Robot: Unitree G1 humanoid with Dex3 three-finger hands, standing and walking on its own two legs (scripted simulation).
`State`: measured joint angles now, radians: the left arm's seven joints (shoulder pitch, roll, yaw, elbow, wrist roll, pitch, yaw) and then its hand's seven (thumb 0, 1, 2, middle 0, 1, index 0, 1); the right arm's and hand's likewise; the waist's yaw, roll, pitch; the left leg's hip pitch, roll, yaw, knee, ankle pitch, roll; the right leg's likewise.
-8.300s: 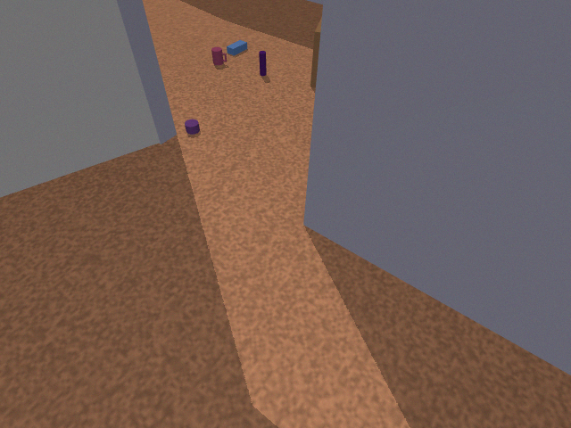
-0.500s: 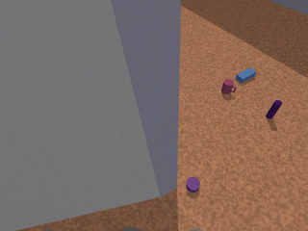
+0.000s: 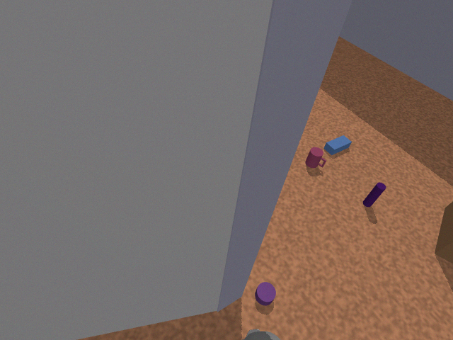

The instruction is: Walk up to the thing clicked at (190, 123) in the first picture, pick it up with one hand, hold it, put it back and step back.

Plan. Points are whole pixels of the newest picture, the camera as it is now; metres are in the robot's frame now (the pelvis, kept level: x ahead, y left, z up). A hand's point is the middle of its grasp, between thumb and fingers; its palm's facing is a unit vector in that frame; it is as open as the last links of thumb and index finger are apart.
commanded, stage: walk up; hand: right
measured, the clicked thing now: (265, 293) +0.43 -0.23 -0.74
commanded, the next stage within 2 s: none
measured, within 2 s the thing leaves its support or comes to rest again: neither
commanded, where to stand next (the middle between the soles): +0.04 -0.03 m, yaw -1 degrees
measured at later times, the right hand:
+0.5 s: hand out of the picture +0.05 -0.30 -0.14, palm faces +0.01 +0.85 -0.53, open 7.4 cm
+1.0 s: hand out of the picture +0.04 -0.30 -0.18, palm faces +0.02 +0.95 -0.31, open 7.4 cm
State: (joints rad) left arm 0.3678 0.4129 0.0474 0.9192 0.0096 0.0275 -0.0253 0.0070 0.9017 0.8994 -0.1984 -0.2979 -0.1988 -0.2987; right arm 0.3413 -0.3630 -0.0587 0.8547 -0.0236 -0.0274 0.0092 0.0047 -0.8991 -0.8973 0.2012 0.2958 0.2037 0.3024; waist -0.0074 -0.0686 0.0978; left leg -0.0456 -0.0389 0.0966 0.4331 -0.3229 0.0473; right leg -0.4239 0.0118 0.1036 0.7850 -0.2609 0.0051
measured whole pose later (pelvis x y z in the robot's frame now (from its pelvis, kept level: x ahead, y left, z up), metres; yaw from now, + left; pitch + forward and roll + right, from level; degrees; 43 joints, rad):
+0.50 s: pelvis -0.02 -0.01 -0.02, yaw +0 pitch -3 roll +0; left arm 0.05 0.42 0.08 0.77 0.03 0.12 -0.03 0.00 0.90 0.90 -0.20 -0.30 -0.20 -0.30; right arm 0.21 -0.37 -0.04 0.91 -0.01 -0.03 -0.08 0.00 -0.90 -0.90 0.20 0.30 0.21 0.30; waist -0.01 -0.10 0.17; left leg -0.32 0.04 0.02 0.72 -0.34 -0.01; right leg -0.52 0.08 0.12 1.14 -0.49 -0.02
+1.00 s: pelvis +0.00 -0.03 -0.01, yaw -3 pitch -5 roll -1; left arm 0.38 0.40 0.06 0.93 0.02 -0.05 0.02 0.01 0.90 0.90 -0.20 -0.30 -0.20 -0.30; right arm 0.26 -0.44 -0.08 0.89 0.00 0.05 0.05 0.01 -0.90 -0.90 0.20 0.30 0.20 0.30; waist 0.01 0.12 0.14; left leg -0.51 0.06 -0.08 0.89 -0.28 -0.01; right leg -0.12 -0.04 0.02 0.58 -0.38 0.04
